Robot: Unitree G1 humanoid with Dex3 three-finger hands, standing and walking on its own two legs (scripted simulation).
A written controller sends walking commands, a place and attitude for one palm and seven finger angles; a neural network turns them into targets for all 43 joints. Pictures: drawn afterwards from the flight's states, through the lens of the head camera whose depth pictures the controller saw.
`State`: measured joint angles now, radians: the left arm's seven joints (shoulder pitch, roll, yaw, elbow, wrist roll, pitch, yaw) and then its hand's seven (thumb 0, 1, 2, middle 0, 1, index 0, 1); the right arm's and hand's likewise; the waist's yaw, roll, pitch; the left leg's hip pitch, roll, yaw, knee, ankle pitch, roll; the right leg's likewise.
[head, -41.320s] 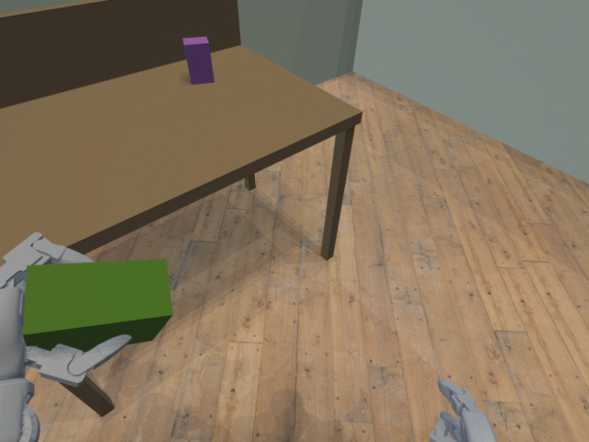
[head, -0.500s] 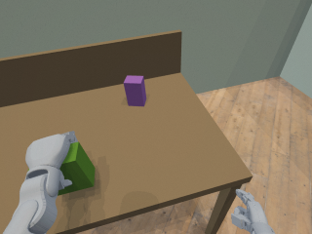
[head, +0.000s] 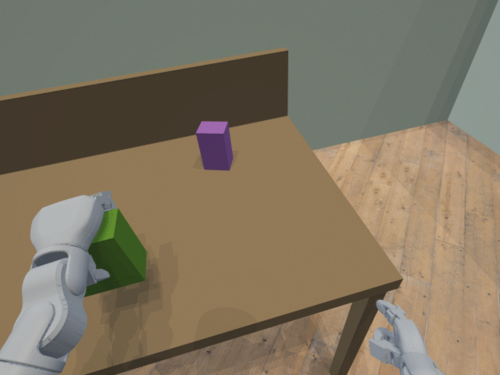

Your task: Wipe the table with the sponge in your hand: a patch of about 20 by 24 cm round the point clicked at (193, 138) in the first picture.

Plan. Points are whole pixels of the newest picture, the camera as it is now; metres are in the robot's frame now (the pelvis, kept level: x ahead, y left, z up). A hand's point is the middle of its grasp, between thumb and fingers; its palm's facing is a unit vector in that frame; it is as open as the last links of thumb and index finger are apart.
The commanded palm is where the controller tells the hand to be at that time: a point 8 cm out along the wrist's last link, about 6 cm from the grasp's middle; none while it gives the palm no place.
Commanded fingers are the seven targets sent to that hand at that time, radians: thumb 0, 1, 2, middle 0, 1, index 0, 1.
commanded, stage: bring the sponge back beside the body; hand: left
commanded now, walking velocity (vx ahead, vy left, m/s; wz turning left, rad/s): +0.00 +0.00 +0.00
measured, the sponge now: (103, 261) +0.24 +0.29 +0.07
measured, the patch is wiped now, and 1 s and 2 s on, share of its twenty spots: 1.00 1.00 1.00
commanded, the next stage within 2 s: step back with the hand held close in 1.68 s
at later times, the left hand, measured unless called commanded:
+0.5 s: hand (79, 265) +0.21 +0.29 +0.11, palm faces +0.07 -0.10 -0.99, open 10.2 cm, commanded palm +0.18 +0.28 +0.18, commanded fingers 0.00 0.10 1.30 -1.20 -1.60 -1.20 -1.60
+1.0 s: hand (79, 282) +0.19 +0.28 +0.10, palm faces +0.06 -0.11 -0.99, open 10.2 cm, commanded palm +0.16 +0.28 +0.18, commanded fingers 0.00 0.10 1.30 -1.20 -1.60 -1.20 -1.60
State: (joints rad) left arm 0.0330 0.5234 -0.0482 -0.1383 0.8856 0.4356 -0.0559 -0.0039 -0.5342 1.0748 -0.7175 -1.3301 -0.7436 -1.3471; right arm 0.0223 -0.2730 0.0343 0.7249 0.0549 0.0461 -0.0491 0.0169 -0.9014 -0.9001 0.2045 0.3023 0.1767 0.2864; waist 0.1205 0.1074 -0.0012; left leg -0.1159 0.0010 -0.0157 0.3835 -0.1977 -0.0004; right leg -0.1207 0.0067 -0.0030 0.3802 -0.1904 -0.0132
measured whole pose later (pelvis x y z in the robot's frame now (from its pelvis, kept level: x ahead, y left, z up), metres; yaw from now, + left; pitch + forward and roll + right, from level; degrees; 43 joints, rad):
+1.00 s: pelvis -0.02 +0.00 +0.00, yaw +0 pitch -6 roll +0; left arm 0.23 0.51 -0.04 -0.28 0.88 0.39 -0.04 0.00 -0.53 1.07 -0.72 -1.33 -0.74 -1.35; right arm 0.02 -0.27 0.03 0.71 0.04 0.02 -0.05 0.02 -0.90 -0.90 0.20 0.30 0.18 0.29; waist 0.14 0.11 0.01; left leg -0.11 0.00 -0.01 0.41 -0.20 0.00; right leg -0.12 0.01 0.00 0.40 -0.18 -0.01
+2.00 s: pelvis -0.02 +0.00 -0.01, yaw -1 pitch -1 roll -1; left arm 0.42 0.39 0.26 -0.51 -0.03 0.01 0.08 -0.01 -0.53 1.07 -0.72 -1.33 -0.74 -1.35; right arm 0.17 -0.23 0.06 0.53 0.02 -0.03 -0.08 0.01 -0.90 -0.90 0.21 0.30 0.20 0.29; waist 0.05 0.02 -0.01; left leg -0.28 0.01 -0.03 0.55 -0.25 0.00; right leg -0.27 0.03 0.01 0.50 -0.21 -0.01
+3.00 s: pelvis -0.12 +0.02 -0.03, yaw +1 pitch +4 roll +0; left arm 0.53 0.43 0.36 -0.67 -0.05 -0.15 0.14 -0.01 -0.54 1.07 -0.72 -1.33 -0.75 -1.35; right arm 0.18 -0.21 -0.01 0.56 0.01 -0.04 -0.07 0.02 -0.90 -0.90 0.21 0.30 0.20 0.30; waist -0.06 -0.07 -0.01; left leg -0.40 0.04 -0.01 0.65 -0.32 -0.01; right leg -0.53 -0.03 0.01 0.66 -0.20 0.02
